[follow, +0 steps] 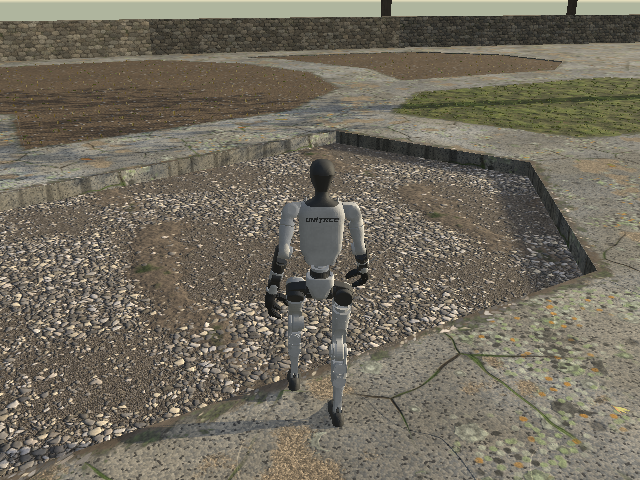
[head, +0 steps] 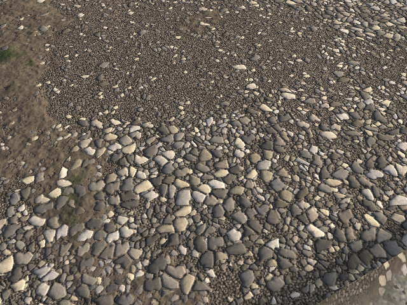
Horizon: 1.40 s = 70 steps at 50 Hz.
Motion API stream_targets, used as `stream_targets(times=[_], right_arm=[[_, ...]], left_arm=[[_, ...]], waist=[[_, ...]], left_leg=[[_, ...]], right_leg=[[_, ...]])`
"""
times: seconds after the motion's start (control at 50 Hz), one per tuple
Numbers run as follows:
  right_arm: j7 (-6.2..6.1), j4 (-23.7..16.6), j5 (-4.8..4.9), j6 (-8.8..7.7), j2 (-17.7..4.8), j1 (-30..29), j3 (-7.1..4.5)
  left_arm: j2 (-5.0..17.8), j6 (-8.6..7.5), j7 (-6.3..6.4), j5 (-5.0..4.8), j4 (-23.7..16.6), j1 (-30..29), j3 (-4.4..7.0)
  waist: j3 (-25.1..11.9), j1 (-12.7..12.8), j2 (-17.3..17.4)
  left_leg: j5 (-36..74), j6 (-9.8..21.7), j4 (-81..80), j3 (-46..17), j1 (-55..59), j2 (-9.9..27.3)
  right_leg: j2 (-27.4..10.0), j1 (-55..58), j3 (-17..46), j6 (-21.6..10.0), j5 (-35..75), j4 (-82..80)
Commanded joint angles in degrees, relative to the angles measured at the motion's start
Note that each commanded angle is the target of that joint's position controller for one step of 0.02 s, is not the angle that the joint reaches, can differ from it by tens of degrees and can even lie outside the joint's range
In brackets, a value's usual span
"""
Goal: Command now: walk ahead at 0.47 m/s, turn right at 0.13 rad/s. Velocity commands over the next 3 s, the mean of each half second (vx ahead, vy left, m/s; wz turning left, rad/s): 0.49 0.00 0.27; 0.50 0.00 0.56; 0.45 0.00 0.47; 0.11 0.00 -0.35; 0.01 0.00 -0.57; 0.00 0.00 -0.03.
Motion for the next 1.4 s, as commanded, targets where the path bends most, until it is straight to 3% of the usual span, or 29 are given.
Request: stream_targets(times=[0.02, 0.08, 0.1, 0.12, 0.14, 0.16, 0.22, 0.24, 0.32, 0.5, 0.56, 0.58, 0.6, 0.64, 0.68, 0.7, 0.74, 0.8, 0.82, 0.84, 0.92, 0.98, 1.0, 1.06, 1.08, 1.14, 1.22, 1.36, 1.4], right_arm=[[1.15, -3.1, 2.13, 0.75, -3.6, -0.2, -1.27], [-0.02, 1.8, 1.31, 1.02, -6.8, 15.5, -3.18], [-0.44, 6.4, -0.38, -1.37, -10.2, 29.6, -3.86], [0.29, 8.0, -2.62, -2.1, -13.6, 37.1, -4.23], [1.75, 7.6, -3.27, -3.3, -13.4, 35.0, -4.13], [0.3, 3.4, 3.5, -0.52, -12.4, 18.2, -5.52], [-0.18, -0.2, 3.07, 0.94, -8.0, 12.4, -3.24], [0.41, 3.1, -2.75, -2.83, 1.0, 14.4, -0.73], [0.8, 5.1, -1.23, -5.89, -6.0, 17.0, -3.27], [0.18, 3.2, -2.06, -5.38, -6.7, 22.2, -2.32], [1.97, -5.8, -3.53, -5.19, -10.5, 6.9, -3.87], [4.35, -5.6, -3.0, -5.86, 2.7, 12.2, -0.93], [4.82, -6.7, -1.03, -6.23, 2.6, 17.8, -0.74], [1.22, -5.2, -1.4, -2.98, -4.8, 13.6, -2.31], [0.77, -2.1, -6.02, 0.15, 0.1, 18.2, 0.41], [1.88, -2.0, -7.46, 0.52, 0.8, 18.3, 0.85], [4.47, -2.1, -4.9, -0.82, -1.9, 12.9, 0.24], [4.48, -4.9, -2.67, -0.56, -5.1, 0.2, -0.46], [3.29, -8.8, 8.61, 0.88, -3.9, -4.3, -1.36], [3.19, -9.4, 9.05, 1.58, -4.3, -5.7, -1.05], [4.85, -9.8, 6.09, 3.04, -0.7, -8.3, -0.85], [3.36, -0.5, 4.67, 4.11, -7.8, 17.5, -5.05], [2.25, 2.5, 3.9, 4.14, -11.1, 26.6, -6.04], [-0.12, -2.3, 3.48, 4.18, -12.9, 19.7, -5.79], [-0.79, -0.9, 3.33, 3.4, -15.1, 18.1, -6.0], [-1.58, -6.1, 2.53, 1.89, -8.5, 3.2, -3.68], [-3.51, -5.7, 3.82, 1.67, -9.9, 5.5, -4.89], [-3.16, -4.4, 4.5, 3.02, -6.7, 14.1, -4.65], [-2.95, -5.3, 4.25, 1.98, -1.7, 19.5, -3.35]], left_arm=[[10.3, 1.45, 2.38, -2.12, -3.1, -1.5, 2.34], [11.8, 2.11, 4.0, -0.96, -3.7, -5.5, 2.77], [5.0, 0.44, -1.42, 8.6, 0.6, 2.9, -0.27], [0.9, -0.87, -2.78, 7.35, -0.3, 7.5, -0.18], [2.3, -1.7, -3.22, 4.45, -4.9, 4.4, -0.08], [13.2, -0.19, 2.23, -2.42, -5.3, -5.8, 2.87], [11.7, 2.98, 4.26, -0.19, -6.9, -10.7, 3.05], [-1.3, 1.85, 2.98, 8.44, -6.9, -8.6, -2.36], [6.0, 2.19, 2.87, 4.22, -10.0, -13.0, -1.69], [7.5, 1.37, 2.75, 4.36, -17.6, -18.2, -2.09], [9.9, -0.97, 3.9, 4.21, -8.8, 14.3, -0.13], [11.6, -1.85, 4.01, 3.51, -4.8, 22.8, -0.24], [13.3, -2.38, 0.87, 4.41, -8.9, 13.4, -0.68], [7.0, -2.54, -0.49, 2.4, -9.0, -0.8, -1.38], [-4.3, -2.13, 1.69, 3.07, -11.6, -14.8, -4.78], [-2.5, -2.54, 3.19, 2.86, -12.7, -17.0, -4.78], [0.3, -4.11, 6.53, 3.4, -11.4, -10.9, -4.84], [4.6, -3.81, 5.71, 4.06, -2.4, 7.3, -4.71], [12.5, -2.48, 7.03, -4.56, -3.3, 2.7, -0.48], [13.6, -1.6, 7.28, -4.56, -3.7, 2.3, -0.24], [7.6, 0.84, 6.09, -2.73, -3.0, 5.6, 0.13], [7.5, 0.23, 4.82, -2.08, -3.5, -0.8, 1.34], [5.8, -1.13, 4.19, -0.76, -4.4, -3.4, 1.33], [9.5, -2.99, 3.84, -1.65, -14.0, -2.2, 0.56], [7.6, -3.76, 4.3, -4.02, -15.7, -2.1, 0.3], [9.7, -0.36, 6.57, -0.69, -14.7, -7.3, 1.79], [6.4, -0.86, 5.39, 0.44, -17.8, -16.0, 1.18], [9.7, -1.7, 3.76, -1.09, -19.7, -18.5, 3.18], [15.6, -1.97, 3.68, 2.13, -17.0, -5.4, 4.89]], waist=[[2.5, -2.0, -7.0], [-0.5, -10.1, -5.6], [-8.3, -12.0, 4.7], [-15.5, -10.5, 12.7], [-12.0, -9.3, 12.5], [-1.2, -6.4, 6.6], [2.5, -2.7, -1.6], [2.5, -2.0, -0.3], [2.8, -4.9, -0.9], [-1.2, -4.7, 3.9], [-5.2, 11.2, -5.7], [-12.2, 8.5, -13.1], [-7.2, 1.1, -5.9], [1.9, -1.1, -1.4], [1.4, -7.8, -2.8], [0.9, -7.8, -3.5], [-0.5, -2.8, -1.0], [5.2, 2.8, -1.9], [7.2, 1.4, -1.3], [7.3, 1.5, -0.9], [6.0, 3.2, -3.1], [-4.6, -9.5, 0.4], [-5.8, -14.5, 10.5], [-21.4, -9.3, 3.8], [-21.3, -4.8, -0.2], [-2.0, 2.1, -4.5], [-4.9, -1.2, 2.8], [-5.5, -2.0, 5.5], [-16.0, -0.2, -11.6]], left_leg=[[9.3, -0.5, 3.3, 7.1, 16.5, -5.8], [-5.0, 3.0, -11.5, 0.9, 24.8, -5.3], [8.8, 9.6, -5.0, -9.6, 42.9, 2.4], [26.1, 20.8, -5.5, -26.4, 53.5, 10.9], [2.2, 25.7, -18.9, -47.5, 53.6, 18.0], [-6.2, 21.7, -22.2, -40.6, 39.9, 20.1], [-0.6, 16.6, -26.6, -29.8, 18.8, 11.1], [-15.3, 17.5, -28.7, -30.6, 14.2, 8.7], [-14.7, 16.4, -29.4, -22.3, 13.3, 4.1], [2.0, 15.5, -9.0, -27.3, 16.4, 4.2], [13.5, 12.9, 22.5, -20.4, -8.6, -5.5], [-24.6, 8.4, 44.4, -15.8, -19.9, -14.0], [-29.2, 6.2, 52.6, -16.7, -33.5, -13.4], [-16.9, 2.5, 53.2, -16.2, -38.6, -2.4], [-2.9, 1.8, 36.0, -13.8, -21.1, 4.2], [5.1, 1.3, 31.5, -9.0, -11.1, 3.4], [30.6, 0.9, 13.7, -4.1, -4.1, 3.9], [35.4, 1.3, 0.8, -0.4, -2.6, 3.0], [31.4, 1.8, 1.5, -7.1, -3.3, -2.3], [29.6, 2.0, -0.4, -7.5, -9.4, -2.3], [28.4, 2.1, -8.6, -4.6, -8.9, 0.9], [29.6, 8.8, -18.6, -1.5, 30.4, 0.0], [45.5, 12.9, -17.1, -4.9, 46.1, 3.3], [25.5, 22.8, -8.4, -28.3, 58.9, 13.9], [-9.3, 22.7, -16.7, -40.0, 51.0, 18.8], [-1.9, 19.7, -22.3, -35.3, 14.0, 13.8], [7.4, 14.2, -20.4, -18.2, 0.1, 0.5], [-5.7, 9.2, -9.9, -26.1, 14.4, 1.1], [-11.1, 1.6, 20.4, -13.3, -4.2, -9.7]], right_leg=[[-10.3, -15.9, 0.9, -3.6, 46.9, 0.3], [-10.0, -9.8, 0.1, -2.5, 51.4, 20.1], [-7.5, -19.5, 2.8, -2.1, 32.2, 38.1], [4.6, -32.3, 2.8, 1.8, -14.8, 63.3], [3.7, -49.3, 7.3, 1.7, -15.5, 69.7], [-3.3, -50.3, -1.5, 1.4, -5.9, 65.6], [-7.7, -35.4, -0.5, 3.2, -1.9, 52.5], [-10.2, -34.8, 6.9, 3.4, -0.5, 53.4], [-9.5, -38.9, -0.5, 7.0, 9.2, 37.8], [-5.8, -32.7, -4.3, 5.5, -1.3, 36.1], [1.2, 6.5, -13.3, 4.0, 3.0, 31.7], [-15.6, 18.9, 12.2, -11.3, 15.5, 21.6], [-30.6, 13.1, 35.7, -24.4, 36.9, 14.4], [-30.3, -4.9, 32.0, -20.4, 10.6, 11.9], [-19.4, -23.5, 14.2, -10.8, 4.6, 12.6], [-14.0, -31.6, 4.8, -8.4, 2.0, 13.1], [-9.6, -34.2, -6.1, -5.6, -3.6, 17.8], [-13.7, -30.1, -4.1, -4.8, -11.0, 21.6], [-15.6, -33.0, 0.7, -5.2, -4.1, 23.5], [-17.4, -25.3, 0.1, -4.7, -0.9, 28.1], [-20.1, -16.1, -0.3, -3.0, 1.4, 38.9], [-15.9, -29.7, -9.0, 0.0, 18.9, 69.6], [-6.0, -45.5, -17.0, 3.6, -20.0, 100.2], [-9.7, -67.3, -3.1, 5.7, -23.1, 99.9], [-10.3, -68.8, 1.2, 4.9, -6.6, 84.7], [-13.2, -56.1, 1.8, 10.2, 1.6, 61.4], [-8.5, -30.9, -3.3, 10.2, 19.1, 31.2], [-4.4, -21.4, -3.3, 4.1, 12.0, 13.1], [-20.1, 7.0, 17.8, -8.2, 25.6, 13.2]])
